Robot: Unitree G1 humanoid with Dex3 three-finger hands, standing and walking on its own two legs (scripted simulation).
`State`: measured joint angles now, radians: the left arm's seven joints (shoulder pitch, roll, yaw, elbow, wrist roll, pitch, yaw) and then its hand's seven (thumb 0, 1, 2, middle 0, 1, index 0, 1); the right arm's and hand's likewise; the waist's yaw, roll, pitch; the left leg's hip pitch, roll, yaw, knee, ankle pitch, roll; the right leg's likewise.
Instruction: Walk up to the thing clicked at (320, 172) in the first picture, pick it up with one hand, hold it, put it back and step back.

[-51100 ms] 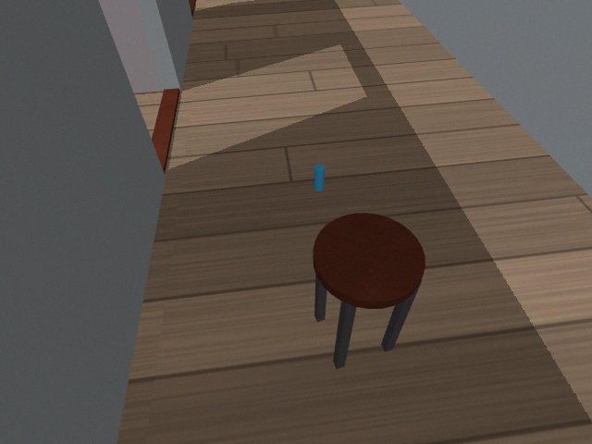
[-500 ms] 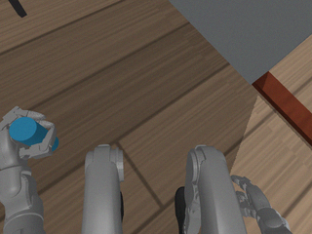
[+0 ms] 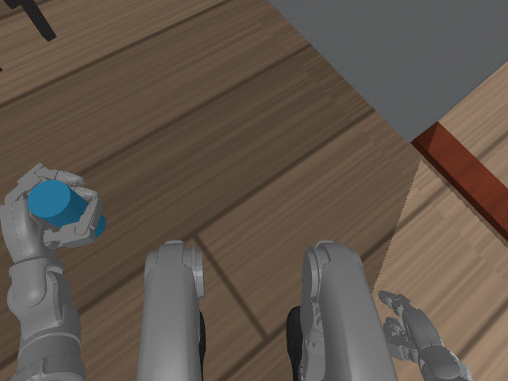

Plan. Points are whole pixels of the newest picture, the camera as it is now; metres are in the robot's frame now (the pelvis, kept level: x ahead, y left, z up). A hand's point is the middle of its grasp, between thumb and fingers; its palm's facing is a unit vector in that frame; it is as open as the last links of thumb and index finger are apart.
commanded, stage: lift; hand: left
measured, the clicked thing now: (72, 213) +0.36 +0.29 -0.05
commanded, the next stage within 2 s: none
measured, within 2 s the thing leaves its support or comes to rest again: neither
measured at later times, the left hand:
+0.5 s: hand (60, 200) +0.36 +0.27 +0.03, palm faces +0.29 -0.96 -0.02, open 6.7 cm
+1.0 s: hand out of the picture +0.36 +0.25 +0.20, palm faces +0.32 -0.95 -0.03, open 6.7 cm
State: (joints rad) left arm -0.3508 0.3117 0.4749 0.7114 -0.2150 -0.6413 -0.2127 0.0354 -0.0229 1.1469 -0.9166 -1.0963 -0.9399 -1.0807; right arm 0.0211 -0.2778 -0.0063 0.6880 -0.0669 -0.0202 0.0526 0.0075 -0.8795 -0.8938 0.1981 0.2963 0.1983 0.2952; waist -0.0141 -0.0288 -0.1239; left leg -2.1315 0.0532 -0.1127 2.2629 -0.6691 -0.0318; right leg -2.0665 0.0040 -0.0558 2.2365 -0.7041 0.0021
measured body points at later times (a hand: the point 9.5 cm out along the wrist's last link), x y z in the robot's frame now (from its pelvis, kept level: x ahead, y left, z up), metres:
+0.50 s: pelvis +0.00 +0.00 +0.04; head +0.18 +0.04 +0.45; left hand +0.34 +0.32 +0.03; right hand +0.19 -0.24 -0.09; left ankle +0.09 +0.14 -0.34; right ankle +0.09 -0.12 -0.34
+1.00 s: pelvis +0.03 +0.01 +0.17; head +0.18 +0.04 +0.60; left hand +0.34 +0.30 +0.20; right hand +0.23 -0.22 +0.06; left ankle +0.09 +0.14 -0.34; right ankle +0.09 -0.12 -0.34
